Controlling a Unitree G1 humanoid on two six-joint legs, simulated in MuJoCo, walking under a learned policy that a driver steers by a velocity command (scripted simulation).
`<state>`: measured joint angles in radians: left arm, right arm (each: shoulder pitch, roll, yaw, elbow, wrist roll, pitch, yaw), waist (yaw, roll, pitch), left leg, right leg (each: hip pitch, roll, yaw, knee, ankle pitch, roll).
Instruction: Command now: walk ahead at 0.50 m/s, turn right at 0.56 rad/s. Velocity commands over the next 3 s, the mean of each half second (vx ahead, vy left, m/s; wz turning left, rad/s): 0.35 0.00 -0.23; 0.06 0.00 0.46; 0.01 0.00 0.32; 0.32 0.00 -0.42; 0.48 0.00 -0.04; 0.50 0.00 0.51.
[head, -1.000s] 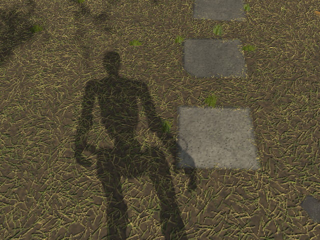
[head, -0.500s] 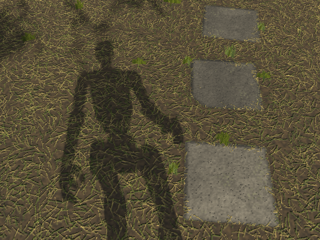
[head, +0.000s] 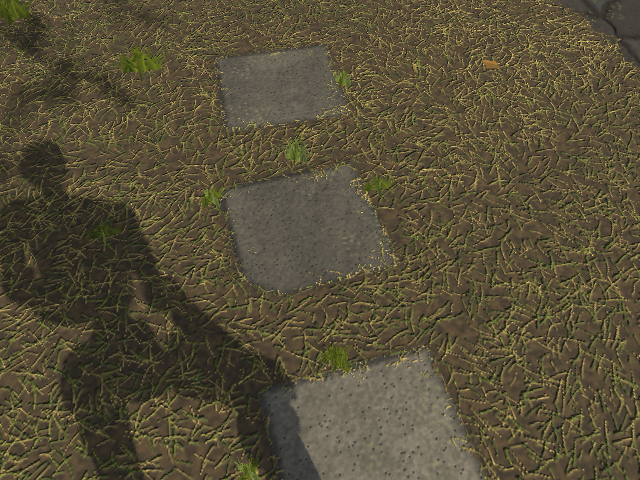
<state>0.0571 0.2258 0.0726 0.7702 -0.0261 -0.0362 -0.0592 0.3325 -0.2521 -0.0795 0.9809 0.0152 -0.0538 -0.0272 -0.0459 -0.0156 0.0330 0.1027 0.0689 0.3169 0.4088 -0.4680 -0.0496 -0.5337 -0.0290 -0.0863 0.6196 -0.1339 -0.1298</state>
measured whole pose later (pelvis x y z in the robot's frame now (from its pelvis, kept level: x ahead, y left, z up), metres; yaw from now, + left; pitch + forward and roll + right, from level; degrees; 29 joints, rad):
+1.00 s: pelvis +0.33 -0.05 +0.02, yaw +11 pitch +3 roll +1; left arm 0.21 0.27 0.07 0.75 0.03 -0.02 0.04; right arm 0.16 -0.32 -0.09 0.68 0.01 0.04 -0.02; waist 0.00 0.04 0.00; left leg -0.55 -0.13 -0.13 0.90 -0.42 -0.01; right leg -0.32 0.00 0.04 0.50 -0.23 0.00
